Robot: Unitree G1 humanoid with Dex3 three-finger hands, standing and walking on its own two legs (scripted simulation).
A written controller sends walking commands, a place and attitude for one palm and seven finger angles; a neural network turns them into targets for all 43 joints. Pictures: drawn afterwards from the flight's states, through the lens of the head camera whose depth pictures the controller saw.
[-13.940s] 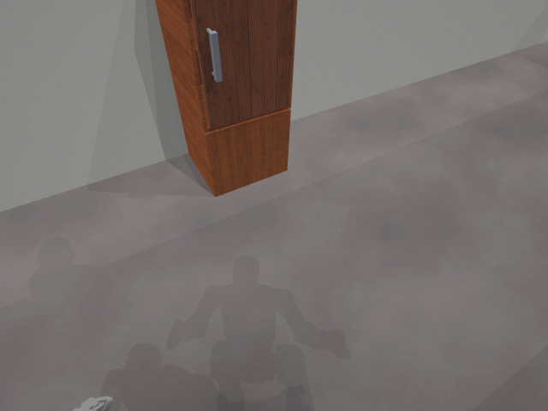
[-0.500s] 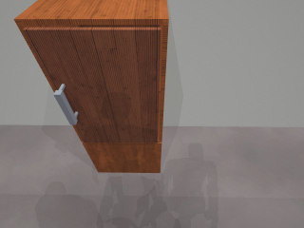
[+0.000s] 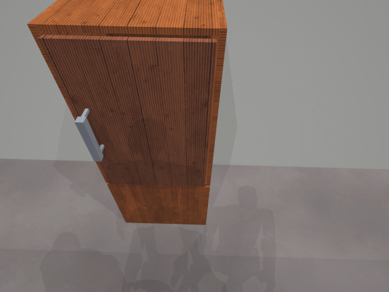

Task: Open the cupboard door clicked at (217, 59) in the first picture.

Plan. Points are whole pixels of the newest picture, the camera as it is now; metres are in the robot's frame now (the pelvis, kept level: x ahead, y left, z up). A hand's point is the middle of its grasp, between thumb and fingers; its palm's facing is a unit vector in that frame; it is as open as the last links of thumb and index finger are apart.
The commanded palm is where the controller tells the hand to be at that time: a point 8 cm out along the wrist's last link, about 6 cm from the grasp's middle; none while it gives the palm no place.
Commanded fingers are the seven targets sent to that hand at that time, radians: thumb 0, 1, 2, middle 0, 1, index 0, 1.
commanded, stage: look again from close up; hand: left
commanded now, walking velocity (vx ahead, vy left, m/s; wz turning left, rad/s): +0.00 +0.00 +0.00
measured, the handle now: (92, 135) +0.53 +0.34 -0.04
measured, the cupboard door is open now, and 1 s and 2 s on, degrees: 0 0 0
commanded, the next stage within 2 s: shuffle to correct the standing spot in 0.10 s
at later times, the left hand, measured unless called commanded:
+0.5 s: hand out of the picture +0.00 +0.20 -0.18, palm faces +0.08 -0.97 -0.21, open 7.4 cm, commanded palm none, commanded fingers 0.00 0.90 0.90 -0.20 -0.30 -0.20 -0.30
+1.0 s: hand out of the picture +0.05 +0.24 -0.16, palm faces +0.09 -0.96 -0.27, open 7.3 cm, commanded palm none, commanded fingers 0.00 0.90 0.90 -0.20 -0.30 -0.20 -0.30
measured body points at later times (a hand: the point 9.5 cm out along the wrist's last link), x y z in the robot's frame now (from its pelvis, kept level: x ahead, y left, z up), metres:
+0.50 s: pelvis -0.01 +0.02 -0.01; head +0.02 +0.02 +0.44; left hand -0.01 +0.25 -0.16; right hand -0.01 -0.20 -0.17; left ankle -0.04 +0.13 -0.74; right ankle -0.02 -0.06 -0.74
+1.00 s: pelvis +0.00 +0.06 -0.01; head +0.03 +0.03 +0.44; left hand +0.04 +0.29 -0.14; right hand +0.02 -0.17 -0.18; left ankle -0.04 +0.16 -0.69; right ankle -0.03 -0.05 -0.74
